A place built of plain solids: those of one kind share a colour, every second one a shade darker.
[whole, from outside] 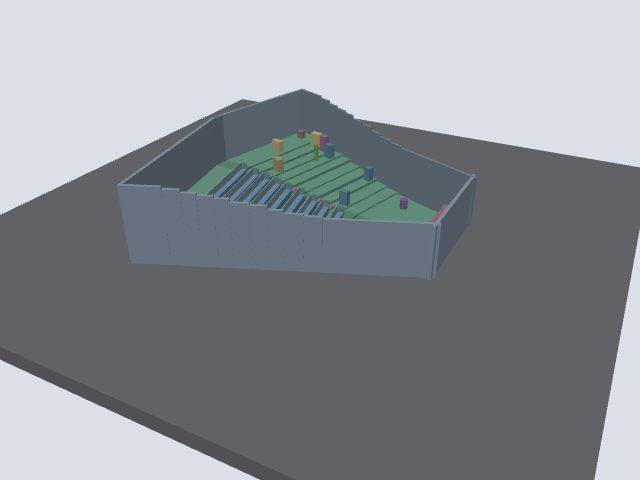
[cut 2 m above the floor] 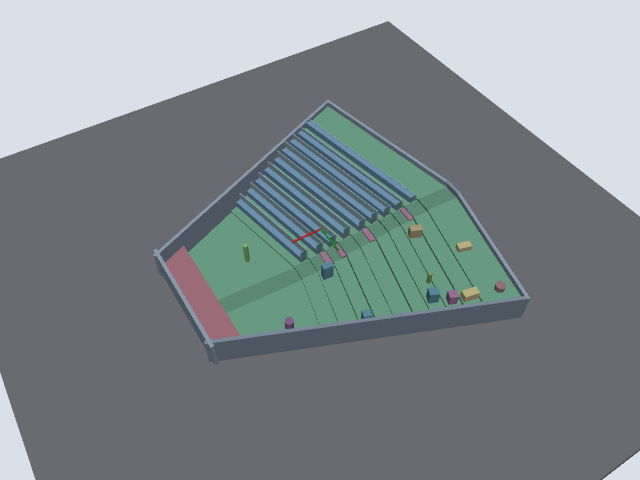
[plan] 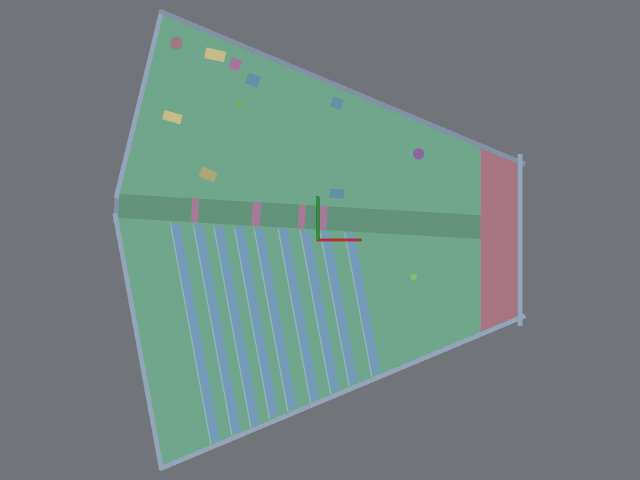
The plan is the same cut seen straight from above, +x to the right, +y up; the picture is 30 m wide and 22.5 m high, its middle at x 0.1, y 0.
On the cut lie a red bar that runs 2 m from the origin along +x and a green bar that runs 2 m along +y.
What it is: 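A raked hall of assembly; its floor steps down in tiers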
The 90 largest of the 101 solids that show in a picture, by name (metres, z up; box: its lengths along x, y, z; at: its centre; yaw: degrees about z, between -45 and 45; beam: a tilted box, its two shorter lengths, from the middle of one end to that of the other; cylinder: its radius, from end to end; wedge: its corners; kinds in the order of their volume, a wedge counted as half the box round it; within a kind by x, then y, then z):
{
 "floor_1": {"wedge": [[-9.36, 1.04, -7.37], [-9.36, 1.04, 1.63], [-7.26, -10.54, -7.37], [-7.26, -10.54, 1.63], [-7.03, 0.9, -7.37], [-7.03, 0.9, 1.63], [-5.11, -9.64, -7.37], [-5.11, -9.64, 1.63]]},
 "floor_2": {"wedge": [[-9.3, 2.15, -7.37], [-9.3, 2.15, 1.63], [-7.26, 10.54, -7.37], [-7.26, 10.54, 1.63], [-6.97, 2.02, -7.37], [-6.97, 2.02, 1.63], [-5.11, 9.64, -7.37], [-5.11, 9.64, 1.63]]},
 "floor_3": {"box": [2.33, 1.12, 9.0], "at": [-8.17, 1.53, -2.87], "yaw": -3.4},
 "floor_4": {"wedge": [[-7.04, 0.9, -7.51], [-7.04, 0.9, 1.49], [-5.96, 0.84, -7.51], [-5.96, 0.84, 1.49], [-5.11, -9.64, -7.51], [-5.11, -9.64, 1.49], [-4.11, -9.23, -7.51], [-4.11, -9.23, 1.49]]},
 "floor_5": {"wedge": [[-6.97, 2.02, -7.51], [-6.97, 2.02, 1.49], [-5.9, 1.95, -7.51], [-5.9, 1.95, 1.49], [-5.11, 9.64, -7.51], [-5.11, 9.64, 1.49], [-4.11, 9.23, -7.51], [-4.11, 9.23, 1.49]]},
 "floor_6": {"box": [1.08, 1.12, 9.0], "at": [-6.47, 1.43, -3.01], "yaw": -3.4},
 "floor_7": {"wedge": [[-5.96, 0.84, -7.7], [-5.96, 0.84, 1.3], [-5.01, 0.78, -7.7], [-5.01, 0.78, 1.3], [-4.12, -9.23, -7.7], [-4.12, -9.23, 1.3], [-3.23, -8.86, -7.7], [-3.23, -8.86, 1.3]]},
 "floor_8": {"wedge": [[-5.9, 1.95, -7.7], [-5.9, 1.95, 1.3], [-4.94, 1.9, -7.7], [-4.94, 1.9, 1.3], [-4.12, 9.23, -7.7], [-4.12, 9.23, 1.3], [-3.23, 8.86, -7.7], [-3.23, 8.86, 1.3]]},
 "floor_9": {"box": [0.96, 1.12, 9.0], "at": [-5.45, 1.37, -3.2], "yaw": -3.4},
 "floor_10": {"wedge": [[-5.01, 0.78, -7.83], [-5.01, 0.78, 1.17], [-4.04, 0.73, -7.83], [-4.04, 0.73, 1.17], [-3.24, -8.86, -7.83], [-3.24, -8.86, 1.17], [-2.34, -8.48, -7.83], [-2.34, -8.48, 1.17]]},
 "floor_11": {"wedge": [[-4.94, 1.9, -7.83], [-4.94, 1.9, 1.17], [-3.98, 1.84, -7.83], [-3.98, 1.84, 1.17], [-3.24, 8.86, -7.83], [-3.24, 8.86, 1.17], [-2.34, 8.48, -7.83], [-2.34, 8.48, 1.17]]},
 "floor_12": {"box": [0.97, 1.12, 9.0], "at": [-4.49, 1.31, -3.33], "yaw": -3.4},
 "floor_13": {"wedge": [[-4.05, 0.73, -7.97], [-4.05, 0.73, 1.03], [-3.12, 0.67, -7.97], [-3.12, 0.67, 1.03], [-2.34, -8.48, -7.97], [-2.34, -8.48, 1.03], [-1.49, -8.12, -7.97], [-1.49, -8.12, 1.03]]},
 "floor_14": {"wedge": [[-3.98, 1.84, -7.97], [-3.98, 1.84, 1.03], [-3.05, 1.79, -7.97], [-3.05, 1.79, 1.03], [-2.34, 8.48, -7.97], [-2.34, 8.48, 1.03], [-1.49, 8.12, -7.97], [-1.49, 8.12, 1.03]]},
 "floor_15": {"box": [0.93, 1.12, 9.0], "at": [-3.55, 1.26, -3.47], "yaw": -3.4},
 "floor_16": {"wedge": [[-3.12, 0.67, -8.19], [-3.12, 0.67, 0.81], [-1.98, 0.61, -8.19], [-1.98, 0.61, 0.81], [-1.49, -8.13, -8.19], [-1.49, -8.13, 0.81], [-0.44, -7.68, -8.19], [-0.44, -7.68, 0.81]]},
 "floor_17": {"wedge": [[-3.06, 1.79, -8.19], [-3.06, 1.79, 0.81], [-1.92, 1.72, -8.19], [-1.92, 1.72, 0.81], [-1.49, 8.13, -8.19], [-1.49, 8.13, 0.81], [-0.44, 7.68, -8.19], [-0.44, 7.68, 0.81]]},
 "floor_18": {"box": [1.14, 1.12, 9.0], "at": [-2.52, 1.2, -3.69], "yaw": -3.4},
 "floor_19": {"wedge": [[-1.98, 0.61, -8.31], [-1.98, 0.61, 0.69], [-0.95, 0.55, -8.31], [-0.95, 0.55, 0.69], [-0.44, -7.68, -8.31], [-0.44, -7.68, 0.69], [0.51, -7.29, -8.31], [0.51, -7.29, 0.69]]},
 "floor_20": {"wedge": [[-1.92, 1.72, -8.31], [-1.92, 1.72, 0.69], [-0.89, 1.66, -8.31], [-0.89, 1.66, 0.69], [-0.44, 7.68, -8.31], [-0.44, 7.68, 0.69], [0.51, 7.29, -8.31], [0.51, 7.29, 0.69]]},
 "floor_21": {"box": [1.03, 1.12, 9.0], "at": [-1.44, 1.13, -3.81], "yaw": -3.4},
 "floor_22": {"wedge": [[-0.96, 0.55, -8.57], [-0.96, 0.55, 0.43], [-0.02, 0.49, -8.57], [-0.02, 0.49, 0.43], [0.51, -7.29, -8.57], [0.51, -7.29, 0.43], [1.38, -6.92, -8.57], [1.38, -6.92, 0.43]]},
 "floor_23": {"wedge": [[-0.89, 1.66, -8.57], [-0.89, 1.66, 0.43], [0.05, 1.61, -8.57], [0.05, 1.61, 0.43], [0.51, 7.29, -8.57], [0.51, 7.29, 0.43], [1.38, 6.92, -8.57], [1.38, 6.92, 0.43]]},
 "floor_24": {"box": [0.94, 1.12, 9.0], "at": [-0.45, 1.08, -4.07], "yaw": -3.4},
 "floor_25": {"wedge": [[-0.02, 0.49, -8.76], [-0.02, 0.49, 0.24], [1.14, 0.42, -8.76], [1.14, 0.42, 0.24], [1.38, -6.92, -8.76], [1.38, -6.92, 0.24], [2.44, -6.48, -8.76], [2.44, -6.48, 0.24]]},
 "floor_26": {"wedge": [[0.05, 1.61, -8.76], [0.05, 1.61, 0.24], [1.2, 1.54, -8.76], [1.2, 1.54, 0.24], [1.38, 6.92, -8.76], [1.38, 6.92, 0.24], [2.44, 6.48, -8.76], [2.44, 6.48, 0.24]]},
 "floor_27": {"box": [1.16, 1.12, 9.0], "at": [0.59, 1.01, -4.26], "yaw": -3.4},
 "floor_28": {"wedge": [[1.14, 0.42, -8.88], [1.14, 0.42, 0.12], [2.25, 0.36, -8.88], [2.25, 0.36, 0.12], [2.44, -6.48, -8.88], [2.44, -6.48, 0.12], [3.47, -6.04, -8.88], [3.47, -6.04, 0.12]]},
 "floor_29": {"wedge": [[1.2, 1.54, -8.88], [1.2, 1.54, 0.12], [2.32, 1.47, -8.88], [2.32, 1.47, 0.12], [2.44, 6.48, -8.88], [2.44, 6.48, 0.12], [3.47, 6.04, -8.88], [3.47, 6.04, 0.12]]},
 "floor_30": {"box": [1.12, 1.12, 9.0], "at": [1.73, 0.95, -4.38], "yaw": -3.4},
 "floor_31": {"wedge": [[2.25, 0.36, -9.0], [2.25, 0.36, 0.0], [3.47, -6.05, -9.0], [3.47, -6.05, 0.0], [9.36, -3.58, -9.0], [9.36, -3.58, 0.0], [9.36, -0.06, -9.0], [9.36, -0.06, 0.0]]},
 "floor_32": {"wedge": [[2.25, 0.36, -9.0], [2.25, 0.36, 0.0], [2.31, 1.47, -9.0], [2.31, 1.47, 0.0], [9.36, -0.06, -9.0], [9.36, -0.06, 0.0], [9.36, 1.06, -9.0], [9.36, 1.06, 0.0]]},
 "floor_33": {"wedge": [[2.31, 1.47, -9.0], [2.31, 1.47, 0.0], [3.47, 6.05, -9.0], [3.47, 6.05, 0.0], [9.36, 1.06, -9.0], [9.36, 1.06, 0.0], [9.36, 3.58, -9.0], [9.36, 3.58, 0.0]]},
 "wall_1": {"box": [0.23, 1.57, 12.64], "at": [-9.44, 1.6, -1.05], "yaw": -3.4},
 "wall_2": {"box": [0.23, 12.23, 12.64], "at": [-8.42, -4.77, -1.05], "yaw": 10.3},
 "wall_3": {"box": [0.23, 9.09, 12.64], "at": [-8.39, 6.38, -1.05], "yaw": -13.7},
 "wall_4": {"box": [2.56, 0.23, 12.64], "at": [-6.24, -10.24, -1.05], "yaw": 22.7},
 "wall_5": {"box": [2.56, 0.23, 12.64], "at": [-6.24, 10.24, -1.05], "yaw": -22.7},
 "wall_6": {"box": [1.07, 0.23, 12.64], "at": [-4.57, -9.54, -1.19], "yaw": 22.7},
 "wall_7": {"box": [1.07, 0.23, 12.64], "at": [-4.57, 9.54, -1.19], "yaw": -22.7},
 "wall_8": {"box": [0.95, 0.23, 12.64], "at": [-3.63, -9.15, -1.38], "yaw": 22.7},
 "wall_9": {"box": [0.95, 0.23, 12.64], "at": [-3.63, 9.15, -1.38], "yaw": -22.7},
 "wall_10": {"box": [0.97, 0.23, 12.64], "at": [-2.74, -8.77, -1.51], "yaw": 22.7},
 "wall_11": {"box": [0.97, 0.23, 12.64], "at": [-2.74, 8.77, -1.51], "yaw": -22.7},
 "wall_12": {"box": [0.93, 0.23, 12.64], "at": [-1.87, -8.41, -1.65], "yaw": 22.7},
 "wall_13": {"box": [0.93, 0.23, 12.64], "at": [-1.87, 8.41, -1.65], "yaw": -22.7},
 "wall_14": {"box": [1.14, 0.23, 12.64], "at": [-0.92, -8.01, -1.88], "yaw": 22.7},
 "wall_15": {"box": [1.14, 0.23, 12.64], "at": [-0.92, 8.01, -1.88], "yaw": -22.7},
 "wall_16": {"box": [1.03, 0.23, 12.64], "at": [0.08, -7.59, -1.99], "yaw": 22.7},
 "wall_17": {"box": [1.03, 0.23, 12.64], "at": [0.08, 7.59, -1.99], "yaw": -22.7},
 "wall_18": {"box": [0.94, 0.23, 12.64], "at": [0.99, -7.21, -2.25], "yaw": 22.7},
 "wall_19": {"box": [0.94, 0.23, 12.64], "at": [0.99, 7.21, -2.25], "yaw": -22.7},
 "wall_20": {"box": [1.16, 0.23, 12.64], "at": [1.96, -6.8, -2.45], "yaw": 22.7},
 "wall_21": {"box": [1.16, 0.23, 12.64], "at": [1.96, 6.8, -2.45], "yaw": -22.7},
 "wall_22": {"box": [1.11, 0.23, 12.64], "at": [3.0, -6.36, -2.57], "yaw": 22.7},
 "wall_23": {"box": [1.11, 0.23, 12.64], "at": [3.0, 6.36, -2.57], "yaw": -22.7},
 "wall_24": {"box": [6.73, 0.23, 12.64], "at": [6.62, -4.85, -2.68], "yaw": 22.7},
 "wall_25": {"box": [6.73, 0.23, 12.64], "at": [6.62, 4.85, -2.68], "yaw": -22.7},
 "wall_26": {"box": [0.23, 8.06, 12.64], "at": [9.48, 0.0, -2.68]},
 "seat_1": {"box": [0.41, 10.37, 0.47], "at": [-5.73, -4.33, 1.73], "yaw": 10.4},
 "seat_2": {"box": [0.41, 9.88, 0.47], "at": [-4.7, -4.16, 1.54], "yaw": 10.4},
 "seat_3": {"box": [0.41, 9.45, 0.47], "at": [-3.79, -4.0, 1.4], "yaw": 10.4},
 "seat_4": {"box": [0.41, 9.01, 0.47], "at": [-2.86, -3.84, 1.27], "yaw": 10.5},
 "seat_5": {"box": [0.41, 8.6, 0.47], "at": [-1.97, -3.69, 1.04], "yaw": 10.5},
 "seat_6": {"box": [0.41, 8.08, 0.47], "at": [-0.87, -3.5, 0.93], "yaw": 10.6},
 "seat_7": {"box": [0.41, 7.62, 0.47], "at": [0.12, -3.33, 0.67], "yaw": 10.6},
 "seat_8": {"box": [0.41, 7.19, 0.47], "at": [1.02, -3.18, 0.47], "yaw": 10.7},
 "seat_9": {"box": [0.41, 6.67, 0.47], "at": [2.13, -2.99, 0.35], "yaw": 10.7},
 "stage_1": {"wedge": [[7.63, -4.3, 0.0], [7.63, -4.3, 0.9], [7.63, 4.3, 0.0], [7.63, 4.3, 0.9], [9.36, -3.58, 0.0], [9.36, -3.58, 0.9], [9.36, 3.58, 0.0], [9.36, 3.58, 0.9]]},
 "seatback_1": {"box": [0.06, 10.56, 0.98], "at": [-5.97, -4.37, 1.99], "yaw": 10.4},
 "seatback_2": {"box": [0.06, 10.07, 0.98], "at": [-4.94, -4.2, 1.79], "yaw": 10.4},
 "seatback_3": {"box": [0.06, 9.64, 0.98], "at": [-4.02, -4.04, 1.66], "yaw": 10.4},
 "seatback_4": {"box": [0.06, 9.21, 0.98], "at": [-3.09, -3.88, 1.52], "yaw": 10.5},
 "seatback_5": {"box": [0.06, 8.79, 0.98], "at": [-2.2, -3.73, 1.3], "yaw": 10.5},
 "seatback_6": {"box": [0.06, 8.27, 0.98], "at": [-1.11, -3.54, 1.18], "yaw": 10.6},
 "seatback_7": {"box": [0.06, 7.81, 0.98], "at": [-0.12, -3.37, 0.93], "yaw": 10.6},
 "seatback_8": {"box": [0.06, 7.38, 0.98], "at": [0.78, -3.22, 0.73], "yaw": 10.7},
 "seatback_9": {"box": [0.06, 6.86, 0.98], "at": [1.89, -3.03, 0.61], "yaw": 10.7},
 "trolley_1": {"box": [0.88, 0.45, 0.86], "at": [-6.82, 5.76, 2.06], "yaw": -16.3},
 "trolley_2": {"box": [0.77, 0.49, 0.99], "at": [-5.14, 3.06, 1.79], "yaw": -23.7},
 "trolley_3": {"box": [0.95, 0.5, 0.99], "at": [-4.81, 8.68, 1.99], "yaw": -12.3},
 "lectern_1": {"box": [0.61, 0.54, 1.09], "at": [-3.05, 7.5, 1.71], "yaw": -23.4},
 "lectern_2": {"box": [0.66, 0.43, 1.07], "at": [0.89, 2.17, 0.77], "yaw": -5.3},
 "lectern_3": {"box": [0.53, 0.48, 1.06], "at": [0.89, 6.42, 0.96], "yaw": -18.4},
 "chairstack_1": {"box": [0.52, 0.52, 1.27], "at": [-3.86, 8.24, 1.94], "yaw": -21.9},
 "roll_1": {"cylinder": 0.13, "from": [-3.66, 6.38, 1.17], "to": [-3.66, 6.38, 2.5]},
 "roll_2": {"cylinder": 0.16, "from": [4.49, -1.73, 0.0], "to": [4.49, -1.73, 1.51]},
 "drum_1": {"cylinder": 0.3, "from": [-6.63, 9.23, 1.63], "to": [-6.63, 9.23, 2.2]},
 "bin_1": {"cylinder": 0.27, "from": [4.72, 4.04, 0.0], "to": [4.72, 4.04, 0.69]},
 "tread_1": {"box": [0.4, 1.12, 0.11], "at": [-2.89, 1.22, 0.86], "yaw": -3.4}
}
